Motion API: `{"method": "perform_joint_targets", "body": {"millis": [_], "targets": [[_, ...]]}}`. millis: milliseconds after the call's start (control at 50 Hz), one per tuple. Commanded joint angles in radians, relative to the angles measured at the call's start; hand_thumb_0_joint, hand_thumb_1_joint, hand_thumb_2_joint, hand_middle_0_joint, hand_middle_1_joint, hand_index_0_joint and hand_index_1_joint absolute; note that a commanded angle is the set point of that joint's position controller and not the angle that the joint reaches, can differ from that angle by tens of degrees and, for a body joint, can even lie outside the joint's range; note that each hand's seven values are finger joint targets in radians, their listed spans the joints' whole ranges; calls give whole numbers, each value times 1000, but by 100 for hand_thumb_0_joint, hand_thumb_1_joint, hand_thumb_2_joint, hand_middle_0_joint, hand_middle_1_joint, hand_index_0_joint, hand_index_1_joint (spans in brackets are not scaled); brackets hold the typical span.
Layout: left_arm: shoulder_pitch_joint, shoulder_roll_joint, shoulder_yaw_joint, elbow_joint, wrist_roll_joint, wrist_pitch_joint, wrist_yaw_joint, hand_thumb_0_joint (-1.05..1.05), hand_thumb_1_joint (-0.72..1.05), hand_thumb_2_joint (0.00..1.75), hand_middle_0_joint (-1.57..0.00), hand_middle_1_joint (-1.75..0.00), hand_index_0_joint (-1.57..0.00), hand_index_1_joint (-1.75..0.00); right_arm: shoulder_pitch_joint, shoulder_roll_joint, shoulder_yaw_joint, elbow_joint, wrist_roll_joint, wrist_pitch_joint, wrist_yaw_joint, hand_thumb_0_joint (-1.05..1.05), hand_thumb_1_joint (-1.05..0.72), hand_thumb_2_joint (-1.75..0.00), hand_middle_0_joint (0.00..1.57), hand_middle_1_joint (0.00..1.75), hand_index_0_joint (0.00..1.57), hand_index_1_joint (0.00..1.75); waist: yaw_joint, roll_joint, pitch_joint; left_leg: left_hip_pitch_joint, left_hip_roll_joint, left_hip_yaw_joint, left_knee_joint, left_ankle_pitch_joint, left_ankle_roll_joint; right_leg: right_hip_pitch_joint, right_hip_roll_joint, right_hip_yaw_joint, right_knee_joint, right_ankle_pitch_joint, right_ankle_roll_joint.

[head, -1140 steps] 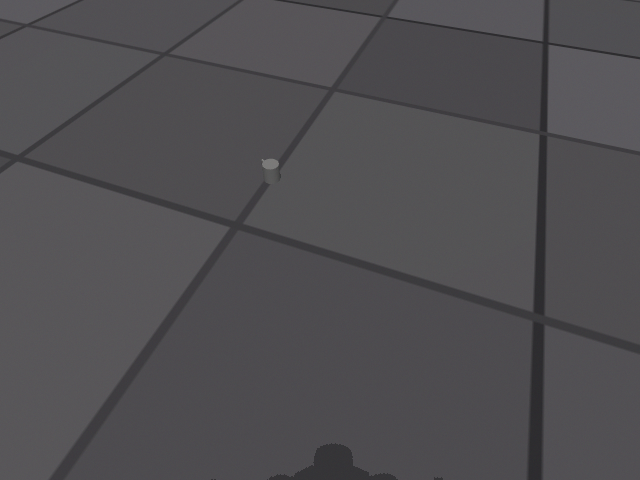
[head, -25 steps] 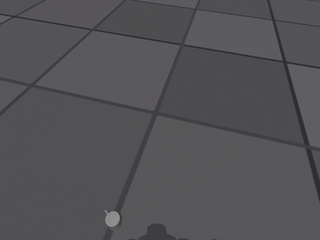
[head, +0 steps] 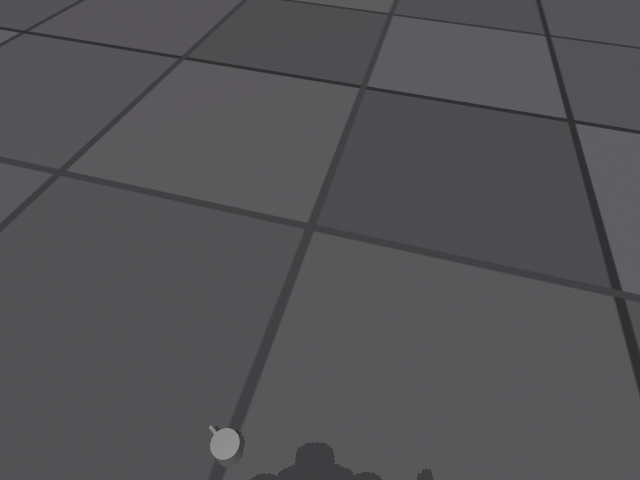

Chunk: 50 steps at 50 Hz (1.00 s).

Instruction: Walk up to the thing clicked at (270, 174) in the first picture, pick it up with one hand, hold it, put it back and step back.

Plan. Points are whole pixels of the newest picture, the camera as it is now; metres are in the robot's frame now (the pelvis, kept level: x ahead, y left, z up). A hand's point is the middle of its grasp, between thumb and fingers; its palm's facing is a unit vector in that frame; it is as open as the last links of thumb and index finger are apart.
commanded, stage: stand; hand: left
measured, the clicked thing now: (223, 443) +0.35 +0.25 -0.73
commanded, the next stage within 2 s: walk up in 0.28 s
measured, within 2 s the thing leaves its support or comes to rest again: neither
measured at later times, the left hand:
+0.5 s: hand out of the picture +0.05 +0.26 -0.16, palm faces -0.02 -0.92 -0.40, open 7.4 cm
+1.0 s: hand out of the picture -0.07 +0.24 -0.18, palm faces +0.10 -0.91 -0.40, open 7.4 cm
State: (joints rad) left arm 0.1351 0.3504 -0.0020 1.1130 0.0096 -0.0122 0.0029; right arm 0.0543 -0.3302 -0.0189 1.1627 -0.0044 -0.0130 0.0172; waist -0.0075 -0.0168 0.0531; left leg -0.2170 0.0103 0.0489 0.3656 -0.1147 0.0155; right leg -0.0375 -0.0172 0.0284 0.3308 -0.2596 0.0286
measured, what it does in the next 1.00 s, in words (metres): walks backwards: left foot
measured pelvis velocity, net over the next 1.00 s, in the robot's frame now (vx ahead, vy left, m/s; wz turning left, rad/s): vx -0.17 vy -0.04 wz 0.12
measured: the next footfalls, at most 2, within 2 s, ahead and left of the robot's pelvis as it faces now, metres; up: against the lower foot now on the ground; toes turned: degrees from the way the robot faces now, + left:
left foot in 0.98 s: -0.16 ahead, +0.09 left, +0.00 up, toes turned +4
right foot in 1.34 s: -0.26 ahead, -0.16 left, +0.00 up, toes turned +3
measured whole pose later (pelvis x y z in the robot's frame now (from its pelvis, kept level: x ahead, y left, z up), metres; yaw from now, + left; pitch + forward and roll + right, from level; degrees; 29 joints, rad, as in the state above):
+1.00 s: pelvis -0.17 -0.04 -0.03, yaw +7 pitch -2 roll +1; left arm 0.08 0.36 0.05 0.78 0.01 0.05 0.04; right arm 0.09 -0.39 -0.05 0.92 -0.02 0.06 -0.01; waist 0.01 -0.02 0.26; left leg -0.25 -0.04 -0.03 0.69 -0.39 0.00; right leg -0.42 -0.10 -0.08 0.74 -0.27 0.00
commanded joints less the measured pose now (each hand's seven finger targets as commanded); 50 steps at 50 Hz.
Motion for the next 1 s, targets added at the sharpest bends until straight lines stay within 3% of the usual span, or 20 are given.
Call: {"method": "perform_joint_targets", "body": {"millis": [0, 120, 240, 260, 280, 340, 380, 420, 480, 520, 540, 560, 580, 600, 660, 800, 880, 940, 960, 980], "targets": [[-12, 209, 44, -50, 1, -20, 9, 0, 90, 90, -20, -30, -20, -30, -48, -224, -34, -63, -1, -18, -17, 0, -90, -90, 20, 30, 20, 30, -3, 29, -98, 146, 122, -131, -43, 109, 7, -97, -111, 61, -75, 143, -39], [-22, 208, 46, -50, 3, -14, 7, 0, 90, 90, -20, -30, -20, -30, -53, -227, -35, -62, -1, -15, -19, 0, -90, -90, 20, 30, 20, 30, -4, 39, -66, 120, 123, -149, -81, -6, 4, -112, -102, 55, -80, 69, -42], [-24, 208, 45, -53, 1, -17, 6, 0, 90, 90, -20, -30, -20, -30, -37, -223, -35, -57, 0, -21, -19, 0, -90, -90, 20, 30, 20, 30, -7, 22, -95, 159, 125, -138, -60, 114, 5, -101, -111, 60, -76, 124, -44], [-53, 260, 72, -66, -20, 3, 15, 0, 90, 90, -20, -30, -20, -30, -52, -293, -47, -68, 10, -7, -18, 0, -90, -90, 20, 30, 20, 30, -9, 52, 32, 96, 136, -169, 7, 422, 19, -198, -77, 48, 51, 300, -44], [-19, 235, 70, -80, -27, 10, 22, 0, 90, 90, -20, -30, -20, -30, -35, -289, -52, -83, 17, -1, -21, 0, -90, -90, 20, 30, 20, 30, -4, 74, -30, 145, 168, -171, 28, 561, 50, -191, -58, 11, 113, 297, -42], [41, 204, 72, -106, -29, 30, 25, 0, 90, 90, -20, -30, -20, -30, -12, -313, -72, -127, 23, 12, -30, 0, -90, -90, 20, 30, 20, 30, -2, 144, -161, 180, 274, -240, 12, 659, 154, -169, 17, -27, 324, 72, -50], [59, 201, 78, -130, -22, 51, 18, 0, 90, 90, -20, -30, -20, -30, -32, -315, -79, -165, 10, 18, -36, 0, -90, -90, 20, 30, 20, 30, 3, 204, -208, 141, 321, -269, -15, 509, 208, -192, 27, 0, 494, -256, -65], [72, 198, 84, -148, -18, 68, 13, 0, 90, 90, -20, -30, -20, -30, -58, -324, -87, -206, -6, 28, -41, 0, -90, -90, 20, 30, 20, 30, 4, 202, -211, 61, 317, -250, -7, 368, 226, -203, 11, 32, 593, -315, -73], [143, 179, 92, -151, -15, 67, 11, 0, 90, 90, -20, -30, -20, -30, -104, -302, -83, -249, -15, 45, -43, 0, -90, -90, 20, 30, 20, 30, 49, 161, -193, -2, 259, -201, 107, 306, 182, -176, -5, -1, 404, -166, -70], [152, 211, 107, -153, 6, 46, 20, 0, 90, 90, -20, -30, -20, -30, -141, -265, -67, -263, 9, 63, -34, 0, -90, -90, 20, 30, 20, 30, 77, 37, -106, -68, 129, -135, 270, 146, 73, -188, -69, 67, 65, 115, -43], [108, 296, 131, -178, 18, 41, 22, 0, 90, 90, -20, -30, -20, -30, -118, -222, -58, -273, 20, 65, -33, 0, -90, -90, 20, 30, 20, 30, 52, -171, -61, -190, -27, -99, 392, -100, 18, -199, -188, 271, 2, 261, -80], [22, 359, 146, -217, 23, 41, 21, 0, 90, 90, -20, -30, -20, -30, -62, -198, -55, -270, 13, 73, -39, 0, -90, -90, 20, 30, 20, 30, 20, -234, -9, -269, -129, -142, 542, -459, -12, -263, -305, 370, -45, 283, -172], [-39, 343, 139, -255, 29, 39, 17, 0, 90, 90, -20, -30, -20, -30, 12, -226, -66, -255, 10, 83, -43, 0, -90, -90, 20, 30, 20, 30, -23, -143, 0, -228, -128, -209, 701, -497, -9, -329, -327, 316, -10, 325, -242], [-76, 371, 143, -283, 38, 31, 23, 0, 90, 90, -20, -30, -20, -30, 42, -236, -74, -260, 4, 84, -45, 0, -90, -90, 20, 30, 20, 30, -15, -216, -20, -231, -126, -208, 811, -485, 3, -376, -380, 385, -10, 401, -300], [-146, 282, 139, -313, 30, 26, 26, 0, 90, 90, -20, -30, -20, -30, 85, -289, -85, -240, 16, 76, -37, 0, -90, -90, 20, 30, 20, 30, -44, -115, -26, -230, -126, -231, 898, -345, -22, -302, -220, 163, 73, 414, -222], [108, 236, 139, -321, 11, 27, 65, 0, 90, 90, -20, -30, -20, -30, -5, -228, -44, -336, -11, 46, -54, 0, -90, -90, 20, 30, 20, 30, 102, -110, -150, -423, -52, -180, 626, -438, -47, 241, -289, 196, 244, 770, -252], [97, 273, 146, -355, 1, 38, 66, 0, 90, 90, -20, -30, -20, -30, 72, -242, -60, -331, -18, 50, -49, 0, -90, -90, 20, 30, 20, 30, 77, -176, -199, -244, -13, -110, 351, -389, -33, 188, -288, 176, 299, 831, -231], [-18, 297, 140, -398, -4, 44, 53, 0, 90, 90, -20, -30, -20, -30, 195, -253, -84, -289, -17, 53, -38, 0, -90, -90, 20, 30, 20, 30, -15, -121, -219, 5, -23, -49, 140, -137, -2, -51, -247, 101, 331, 614, -175], [-38, 282, 133, -408, -6, 46, 48, 0, 90, 90, -20, -30, -20, -30, 199, -274, -96, -292, -22, 54, -36, 0, -90, -90, 20, 30, 20, 30, -33, -50, -200, 55, 23, -104, 124, 61, 24, -169, -205, 77, 365, 432, -130], [-34, 245, 125, -420, -10, 45, 45, 0, 90, 90, -20, -30, -20, -30, 175, -340, -112, -310, -31, 57, -33, 0, -90, -90, 20, 30, 20, 30, -33, 130, -201, 105, 185, -324, 112, 226, 110, -325, -74, 5, 496, 170, -68]]}}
